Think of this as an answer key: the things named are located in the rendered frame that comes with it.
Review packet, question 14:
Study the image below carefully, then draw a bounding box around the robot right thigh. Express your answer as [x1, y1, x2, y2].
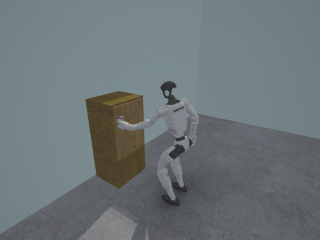
[170, 136, 193, 166]

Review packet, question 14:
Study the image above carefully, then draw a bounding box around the right robot hand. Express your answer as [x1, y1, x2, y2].
[188, 134, 197, 147]

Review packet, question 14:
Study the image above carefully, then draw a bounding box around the left robot hand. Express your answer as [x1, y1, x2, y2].
[117, 119, 129, 130]

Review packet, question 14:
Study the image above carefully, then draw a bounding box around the cupboard door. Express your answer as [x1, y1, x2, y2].
[113, 98, 145, 160]

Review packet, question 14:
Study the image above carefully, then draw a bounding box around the right robot forearm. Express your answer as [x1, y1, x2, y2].
[190, 119, 199, 136]

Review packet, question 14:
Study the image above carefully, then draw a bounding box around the robot torso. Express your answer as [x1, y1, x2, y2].
[163, 98, 190, 153]

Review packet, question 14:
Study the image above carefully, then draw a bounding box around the left robot upper arm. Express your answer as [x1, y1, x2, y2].
[144, 105, 169, 128]

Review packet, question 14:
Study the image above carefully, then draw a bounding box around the right robot upper arm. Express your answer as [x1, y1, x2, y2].
[180, 98, 199, 123]

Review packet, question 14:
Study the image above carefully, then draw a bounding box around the left robot forearm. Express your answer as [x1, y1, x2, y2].
[125, 120, 149, 131]

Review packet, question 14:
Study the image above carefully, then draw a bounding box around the handle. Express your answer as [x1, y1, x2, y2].
[118, 116, 125, 131]

